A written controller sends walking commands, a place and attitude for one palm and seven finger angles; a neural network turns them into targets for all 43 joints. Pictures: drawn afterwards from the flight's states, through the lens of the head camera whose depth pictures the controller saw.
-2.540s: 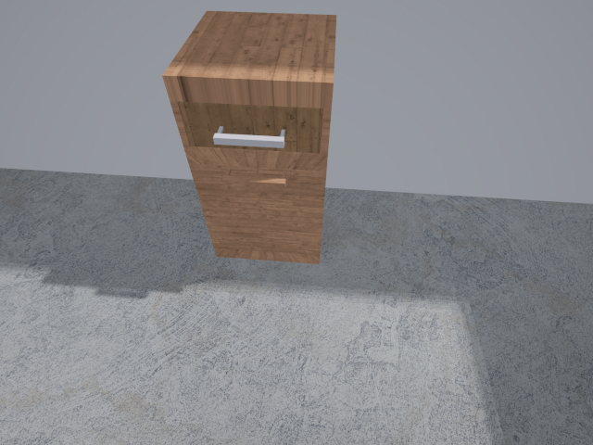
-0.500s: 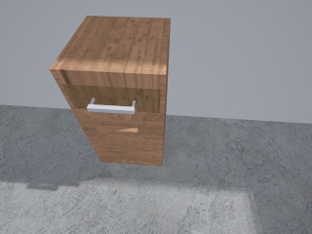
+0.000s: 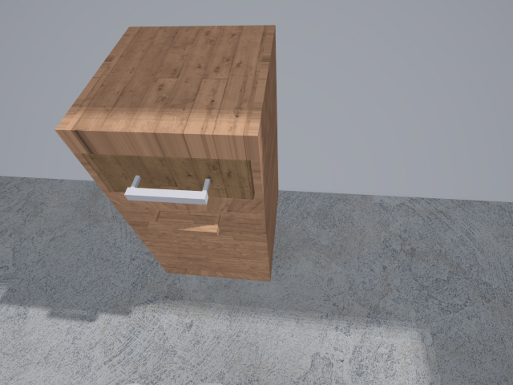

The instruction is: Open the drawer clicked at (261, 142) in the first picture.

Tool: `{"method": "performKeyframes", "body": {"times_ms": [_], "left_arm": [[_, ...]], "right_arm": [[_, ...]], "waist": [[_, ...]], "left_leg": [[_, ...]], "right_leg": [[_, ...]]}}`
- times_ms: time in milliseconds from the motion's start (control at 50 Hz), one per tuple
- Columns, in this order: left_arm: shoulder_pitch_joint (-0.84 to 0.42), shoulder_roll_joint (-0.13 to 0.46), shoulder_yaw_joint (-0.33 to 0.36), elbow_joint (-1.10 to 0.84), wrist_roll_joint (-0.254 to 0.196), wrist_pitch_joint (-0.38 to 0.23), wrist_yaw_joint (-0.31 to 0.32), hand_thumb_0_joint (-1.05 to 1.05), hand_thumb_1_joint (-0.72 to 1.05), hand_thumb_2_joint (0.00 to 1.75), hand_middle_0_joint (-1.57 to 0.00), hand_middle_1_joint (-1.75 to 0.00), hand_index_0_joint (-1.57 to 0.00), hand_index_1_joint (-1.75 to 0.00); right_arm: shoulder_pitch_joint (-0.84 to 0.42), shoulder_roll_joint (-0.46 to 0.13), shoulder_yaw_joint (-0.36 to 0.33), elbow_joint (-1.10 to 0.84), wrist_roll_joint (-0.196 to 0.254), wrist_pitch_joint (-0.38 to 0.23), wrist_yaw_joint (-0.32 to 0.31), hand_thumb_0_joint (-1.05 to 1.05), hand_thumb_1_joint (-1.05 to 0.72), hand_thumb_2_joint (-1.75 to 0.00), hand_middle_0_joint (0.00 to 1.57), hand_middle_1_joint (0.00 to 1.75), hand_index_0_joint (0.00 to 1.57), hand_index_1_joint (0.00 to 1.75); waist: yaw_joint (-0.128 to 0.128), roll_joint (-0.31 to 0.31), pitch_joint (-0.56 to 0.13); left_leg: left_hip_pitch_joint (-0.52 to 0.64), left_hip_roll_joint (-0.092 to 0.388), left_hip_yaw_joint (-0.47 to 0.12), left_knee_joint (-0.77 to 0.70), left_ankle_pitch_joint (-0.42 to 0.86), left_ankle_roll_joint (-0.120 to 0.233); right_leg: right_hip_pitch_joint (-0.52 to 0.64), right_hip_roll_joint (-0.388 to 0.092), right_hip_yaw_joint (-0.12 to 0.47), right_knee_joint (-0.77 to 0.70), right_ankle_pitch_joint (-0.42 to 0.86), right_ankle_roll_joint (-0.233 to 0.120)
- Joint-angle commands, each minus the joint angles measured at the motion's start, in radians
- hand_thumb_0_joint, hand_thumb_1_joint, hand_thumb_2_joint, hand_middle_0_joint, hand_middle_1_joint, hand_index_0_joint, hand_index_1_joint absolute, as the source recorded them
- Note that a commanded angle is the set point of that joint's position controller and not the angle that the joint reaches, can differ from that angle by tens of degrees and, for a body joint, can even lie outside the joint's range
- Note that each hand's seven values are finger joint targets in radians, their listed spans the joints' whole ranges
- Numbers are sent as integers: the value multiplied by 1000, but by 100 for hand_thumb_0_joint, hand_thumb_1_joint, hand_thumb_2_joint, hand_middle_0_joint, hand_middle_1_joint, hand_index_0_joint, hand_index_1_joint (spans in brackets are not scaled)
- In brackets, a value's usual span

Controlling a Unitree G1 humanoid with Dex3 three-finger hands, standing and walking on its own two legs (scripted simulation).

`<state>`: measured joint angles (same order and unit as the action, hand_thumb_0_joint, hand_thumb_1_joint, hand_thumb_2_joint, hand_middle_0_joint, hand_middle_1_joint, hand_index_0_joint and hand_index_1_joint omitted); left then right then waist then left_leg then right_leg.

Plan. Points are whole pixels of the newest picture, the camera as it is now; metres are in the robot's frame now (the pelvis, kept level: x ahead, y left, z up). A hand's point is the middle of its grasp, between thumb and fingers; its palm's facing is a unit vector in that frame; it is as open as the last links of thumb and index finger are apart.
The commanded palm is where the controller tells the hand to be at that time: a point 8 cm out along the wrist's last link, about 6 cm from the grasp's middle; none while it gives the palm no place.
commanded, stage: come to a stop and stand still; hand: left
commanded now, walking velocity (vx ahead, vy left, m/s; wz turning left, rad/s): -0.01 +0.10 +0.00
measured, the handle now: (169, 188) +0.52 +0.26 -0.11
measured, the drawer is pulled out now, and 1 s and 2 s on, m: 0.00 0.00 0.00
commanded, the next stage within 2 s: look again from close up in 1.86 s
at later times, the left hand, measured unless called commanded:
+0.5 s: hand out of the picture -0.01 +0.20 -0.17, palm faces +0.06 -0.97 -0.23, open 7.4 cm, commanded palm none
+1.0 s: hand out of the picture -0.02 +0.25 -0.16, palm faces -0.03 -0.98 -0.21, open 7.4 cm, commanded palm none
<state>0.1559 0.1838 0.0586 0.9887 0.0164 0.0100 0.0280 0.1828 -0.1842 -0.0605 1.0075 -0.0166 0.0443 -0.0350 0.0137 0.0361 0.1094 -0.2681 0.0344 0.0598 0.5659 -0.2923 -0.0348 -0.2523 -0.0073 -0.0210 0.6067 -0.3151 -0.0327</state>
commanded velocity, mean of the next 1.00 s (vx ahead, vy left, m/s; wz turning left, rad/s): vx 0.00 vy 0.03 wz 0.00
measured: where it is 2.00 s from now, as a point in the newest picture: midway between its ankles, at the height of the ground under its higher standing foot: outside the picture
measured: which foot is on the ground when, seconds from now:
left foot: up 0.00-0.40, down 0.42-1.00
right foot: down 0.00-1.00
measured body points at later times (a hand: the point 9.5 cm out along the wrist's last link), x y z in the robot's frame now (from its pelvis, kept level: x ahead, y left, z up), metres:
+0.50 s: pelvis -0.02 +0.03 +0.01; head -0.02 +0.02 +0.46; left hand -0.01 +0.25 -0.15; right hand +0.05 -0.22 -0.14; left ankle -0.03 +0.14 -0.73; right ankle -0.02 -0.08 -0.73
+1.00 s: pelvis -0.02 +0.07 +0.01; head -0.01 +0.06 +0.46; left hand -0.02 +0.30 -0.14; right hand -0.04 -0.15 -0.15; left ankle -0.03 +0.14 -0.73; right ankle -0.02 -0.08 -0.73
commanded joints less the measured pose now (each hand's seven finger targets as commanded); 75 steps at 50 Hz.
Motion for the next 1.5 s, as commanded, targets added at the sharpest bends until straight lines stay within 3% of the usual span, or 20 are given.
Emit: {"method": "performKeyframes", "body": {"times_ms": [0, 20, 60, 120, 200, 260, 320, 340, 360, 380, 420, 440, 460, 480, 520, 560, 620, 780, 1080, 1480], "left_arm": [[86, 206, 31, -23, 8, -11, 11, 0, 90, 90, -20, -30, -20, -30], [46, 162, 32, -30, 10, -9, 16, 0, 90, 90, -20, -30, -20, -30], [70, 141, 27, -26, 4, -15, 21, 0, 90, 90, -20, -30, -20, -30], [136, 147, 31, -8, 2, -23, 21, 0, 90, 90, -20, -30, -20, -30], [179, 161, 37, 15, 5, -22, 21, 0, 90, 90, -20, -30, -20, -30], [155, 163, 34, 21, 9, -20, 19, 0, 90, 90, -20, -30, -20, -30], [96, 150, 24, 27, 2, -19, 13, 0, 90, 90, -20, -30, -20, -30], [83, 129, 19, 29, 0, -17, 10, 0, 90, 90, -20, -30, -20, -30], [216, 116, -4, 32, 2, -54, 50, 0, 90, 90, -20, -30, -20, -30], [167, 184, 1, -13, -1, -56, 46, 0, 90, 90, -20, -30, -20, -30], [161, 157, 3, -14, 6, -54, 42, 0, 90, 90, -20, -30, -20, -30], [141, 145, -11, -22, 2, -50, 38, 0, 90, 90, -20, -30, -20, -30], [109, 140, -16, -28, 4, -40, 32, 0, 90, 90, -20, -30, -20, -30], [118, 124, -22, -28, 3, -30, 26, 0, 90, 90, -20, -30, -20, -30], [154, 98, -35, -21, 4, -14, 19, 0, 90, 90, -20, -30, -20, -30], [168, 92, -40, -19, 6, -7, 12, 0, 90, 90, -20, -30, -20, -30], [187, 80, -46, -16, 8, -3, 6, 0, 90, 90, -20, -30, -20, -30], [182, 81, -53, 4, 4, -10, -1, 0, 90, 90, -20, -30, -20, -30], [201, 57, -60, 97, -7, -27, 8, 0, 90, 90, -20, -30, -20, -30], [207, 50, -59, 120, -7, -36, 11, 0, 90, 90, -20, -30, -20, -30]], "right_arm": [[62, -103, -37, -52, 8, 20, 13, 0, -90, -90, 20, 30, 20, 30], [27, -80, -33, -47, 2, 21, 12, 0, -90, -90, 20, 30, 20, 30], [22, -85, -27, -41, 6, 15, 11, 0, -90, -90, 20, 30, 20, 30], [-3, -79, -17, -44, 12, 3, 13, 0, -90, -90, 20, 30, 20, 30], [-31, -67, -6, -45, 13, -4, 13, 0, -90, -90, 20, 30, 20, 30], [1, -67, -8, -33, 14, -5, 11, 0, -90, -90, 20, 30, 20, 30], [78, -56, -3, 4, 12, -17, 9, 0, -90, -90, 20, 30, 20, 30], [101, -62, -4, 16, 11, -25, 9, 0, -90, -90, 20, 30, 20, 30], [15, -125, 0, -71, 6, -49, 11, 0, -90, -90, 20, 30, 20, 30], [30, -65, 9, -110, 9, -46, 15, 0, -90, -90, 20, 30, 20, 30], [45, -67, 18, -109, 8, -42, 14, 0, -90, -90, 20, 30, 20, 30], [81, -73, 24, -100, 8, -37, 16, 0, -90, -90, 20, 30, 20, 30], [105, -65, 25, -92, 7, -45, 20, 0, -90, -90, 20, 30, 20, 30], [96, -81, 29, -91, 4, -51, 20, 0, -90, -90, 20, 30, 20, 30], [83, -109, 37, -104, 3, -54, 18, 0, -90, -90, 20, 30, 20, 30], [93, -124, 39, -106, 0, -57, 20, 0, -90, -90, 20, 30, 20, 30], [94, -132, 37, -106, -3, -59, 18, 0, -90, -90, 20, 30, 20, 30], [132, -134, 48, -61, -2, -70, 16, 0, -90, -90, 20, 30, 20, 30], [193, -87, 67, 52, 7, -88, 1, 0, -90, -90, 20, 30, 20, 30], [172, -63, 68, 92, 6, -80, -5, 0, -90, -90, 20, 30, 20, 30]], "waist": [[2, -215, -86], [-8, -195, -39], [-3, -221, -72], [24, -195, -163], [46, -165, -162], [23, -176, -126], [-26, -186, -101], [-35, -142, -91], [9, 70, -217], [-19, -7, -259], [-16, -69, -167], [-36, -54, -122], [-48, 20, -84], [-28, 67, -43], [-7, 49, 35], [0, 34, 59], [8, 1, 42], [4, -11, -39], [-11, -25, -72], [-16, -53, -64]], "left_leg": [[-82, -50, -124, 464, -284, 19], [-149, -46, -131, 509, -245, 24], [-191, -35, -124, 496, -202, 11], [-188, -42, -96, 349, -176, -7], [-138, -48, -74, 187, -161, -5], [-61, -44, -68, 81, -127, 1], [123, -43, -53, -137, 61, 14], [195, -21, -69, -187, 140, 25], [134, 17, -35, -33, 146, 19], [44, -11, -53, -33, 24, 32], [25, 20, -47, -53, -35, 37], [69, 29, -51, -67, 5, 51], [73, 37, -85, -114, 98, 56], [29, 64, -121, -139, 150, 69], [-85, 87, -160, -224, -3, 89], [-151, 91, -196, -296, -160, 98], [-152, 95, -216, -343, -244, 104], [-59, 92, -212, -348, -168, 106], [96, 65, -113, -231, 302, 92], [140, 64, -91, -205, 314, 74]], "right_leg": [[-13, -375, 356, -323, 524, -188], [6, -307, 321, -291, 585, -184], [129, -263, 256, -238, 783, -153], [310, -253, 227, -215, 874, -145], [334, -266, 243, -223, 838, -156], [246, -269, 242, -241, 719, -153], [91, -212, 192, -231, 474, -90], [14, -171, 168, -216, 333, -57], [164, -178, 205, -134, 707, -19], [214, -207, 238, -112, 668, -49], [87, -234, 260, -191, 429, -86], [1, -189, 228, -204, 304, -76], [-26, -136, 154, -160, 237, -55], [-31, -86, 108, -141, 153, -31], [-12, -42, 66, -147, 5, -11], [11, -30, 44, -124, -7, -6], [19, -29, 41, -114, 14, -2], [19, -49, 56, -136, 47, 1], [56, -80, 77, -170, 226, 12], [76, -90, 94, -202, 354, -2]]}}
